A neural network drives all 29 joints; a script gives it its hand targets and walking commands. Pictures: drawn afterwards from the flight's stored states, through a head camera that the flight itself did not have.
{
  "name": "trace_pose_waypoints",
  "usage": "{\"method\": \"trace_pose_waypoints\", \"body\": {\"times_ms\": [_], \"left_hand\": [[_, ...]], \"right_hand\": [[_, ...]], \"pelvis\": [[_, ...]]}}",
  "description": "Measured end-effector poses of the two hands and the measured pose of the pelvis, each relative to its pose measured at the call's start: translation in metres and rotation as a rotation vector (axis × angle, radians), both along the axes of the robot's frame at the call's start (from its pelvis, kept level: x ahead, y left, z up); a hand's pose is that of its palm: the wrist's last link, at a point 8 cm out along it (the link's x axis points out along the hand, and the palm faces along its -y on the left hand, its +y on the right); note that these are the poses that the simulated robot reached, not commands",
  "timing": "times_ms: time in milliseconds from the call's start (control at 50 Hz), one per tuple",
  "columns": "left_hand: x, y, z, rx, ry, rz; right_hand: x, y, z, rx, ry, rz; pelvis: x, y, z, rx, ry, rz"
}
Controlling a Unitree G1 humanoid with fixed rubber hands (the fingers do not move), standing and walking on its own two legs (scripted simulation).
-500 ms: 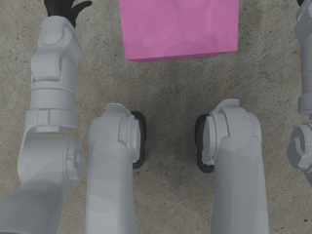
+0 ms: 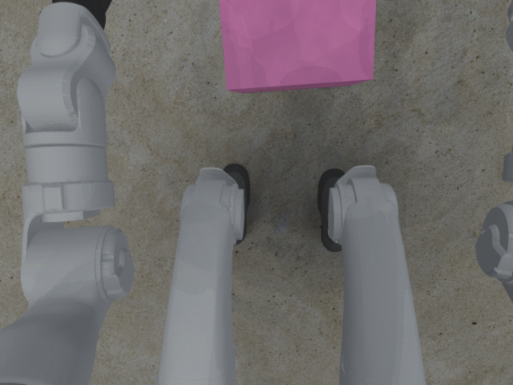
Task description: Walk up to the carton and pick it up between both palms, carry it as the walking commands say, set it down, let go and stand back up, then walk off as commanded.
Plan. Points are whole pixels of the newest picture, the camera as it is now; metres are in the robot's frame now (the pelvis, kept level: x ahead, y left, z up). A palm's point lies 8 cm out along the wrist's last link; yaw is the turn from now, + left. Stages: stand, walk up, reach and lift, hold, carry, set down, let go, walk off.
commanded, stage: set down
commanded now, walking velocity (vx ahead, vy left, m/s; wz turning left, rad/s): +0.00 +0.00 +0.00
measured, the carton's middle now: (294, 35) +0.53 -0.02 -0.43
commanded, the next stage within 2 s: let go in 0.46 s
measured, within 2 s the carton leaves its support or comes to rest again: neither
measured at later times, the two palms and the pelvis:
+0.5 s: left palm out of the picture +0.52 +0.20 +0.01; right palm out of the picture +0.53 -0.25 +0.00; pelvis +0.02 +0.00 +0.13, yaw -1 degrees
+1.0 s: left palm out of the picture +0.38 +0.21 +0.10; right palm out of the picture +0.37 -0.25 +0.08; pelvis +0.07 -0.01 +0.19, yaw +0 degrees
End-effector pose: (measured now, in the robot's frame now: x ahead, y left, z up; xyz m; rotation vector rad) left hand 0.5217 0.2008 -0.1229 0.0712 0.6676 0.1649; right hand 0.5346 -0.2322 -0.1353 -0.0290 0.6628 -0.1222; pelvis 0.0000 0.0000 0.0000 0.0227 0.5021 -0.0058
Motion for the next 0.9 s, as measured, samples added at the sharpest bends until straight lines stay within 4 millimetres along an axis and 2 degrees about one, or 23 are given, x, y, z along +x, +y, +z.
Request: {"method": "trace_pose_waypoints", "body": {"times_ms": [120, 380, 480, 600, 660, 760, 840, 900], "left_hand": [[0.006, -0.004, 0.037, -0.008, -0.001, -0.008], [-0.001, -0.006, 0.110, -0.013, 0.009, 0.002], [-0.004, -0.004, 0.126, -0.004, 0.024, 0.006], [-0.011, -0.006, 0.134, 0.033, 0.030, -0.035], [-0.026, -0.008, 0.133, 0.067, 0.047, -0.098], [-0.074, -0.005, 0.134, 0.081, 0.155, -0.145], [-0.107, 0.002, 0.155, 0.107, 0.187, -0.160], [-0.125, 0.005, 0.177, 0.107, 0.192, -0.162]], "right_hand": [[0.001, -0.007, 0.040, -0.006, 0.009, 0.005], [-0.005, -0.017, 0.123, -0.027, 0.012, 0.019], [-0.009, -0.018, 0.135, -0.029, 0.039, 0.020], [-0.015, -0.016, 0.144, -0.069, 0.029, 0.037], [-0.032, -0.016, 0.142, -0.101, 0.041, 0.046], [-0.088, -0.022, 0.135, -0.120, 0.177, 0.035], [-0.126, -0.019, 0.156, -0.128, 0.203, 0.061], [-0.147, -0.016, 0.177, -0.123, 0.205, 0.071]], "pelvis": [[0.002, 0.001, 0.031, 0.000, -0.016, -0.006], [0.012, 0.000, 0.104, 0.003, -0.072, -0.025], [0.016, -0.001, 0.123, 0.002, -0.069, -0.024], [0.021, -0.003, 0.134, 0.002, -0.078, -0.018], [0.024, -0.004, 0.141, 0.002, -0.125, -0.016], [0.036, -0.005, 0.155, 0.002, -0.148, -0.019], [0.046, -0.007, 0.168, 0.002, -0.196, -0.020], [0.053, -0.007, 0.177, -0.001, -0.234, -0.013]]}}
